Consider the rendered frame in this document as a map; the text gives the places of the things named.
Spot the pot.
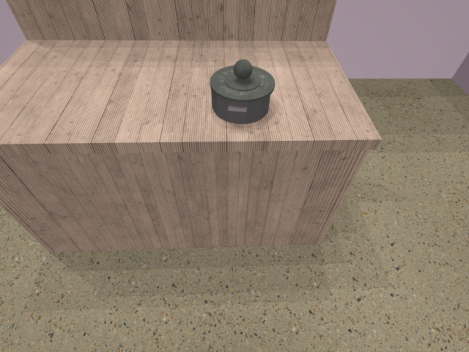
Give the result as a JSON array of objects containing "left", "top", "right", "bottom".
[{"left": 211, "top": 89, "right": 270, "bottom": 124}]

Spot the table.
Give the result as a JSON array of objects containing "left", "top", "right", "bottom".
[{"left": 0, "top": 0, "right": 382, "bottom": 252}]

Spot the knob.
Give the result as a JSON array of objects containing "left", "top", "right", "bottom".
[{"left": 234, "top": 59, "right": 252, "bottom": 79}]

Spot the lid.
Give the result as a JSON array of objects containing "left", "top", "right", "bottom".
[{"left": 210, "top": 65, "right": 275, "bottom": 103}]

